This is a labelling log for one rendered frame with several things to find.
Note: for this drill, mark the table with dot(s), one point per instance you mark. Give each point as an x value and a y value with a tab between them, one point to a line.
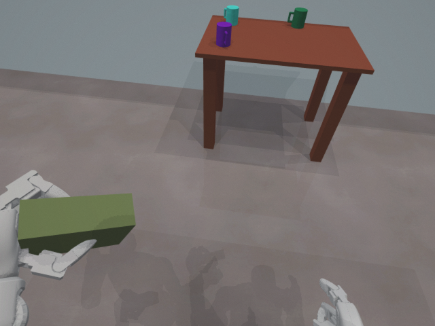
272	42

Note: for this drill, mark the sponge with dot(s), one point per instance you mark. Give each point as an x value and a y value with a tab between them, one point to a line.
59	224

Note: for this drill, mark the robot left forearm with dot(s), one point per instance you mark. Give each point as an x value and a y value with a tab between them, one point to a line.
13	309

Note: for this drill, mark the right robot hand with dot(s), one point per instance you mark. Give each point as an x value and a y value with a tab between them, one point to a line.
345	314

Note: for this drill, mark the left robot hand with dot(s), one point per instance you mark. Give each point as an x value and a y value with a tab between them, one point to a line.
48	264

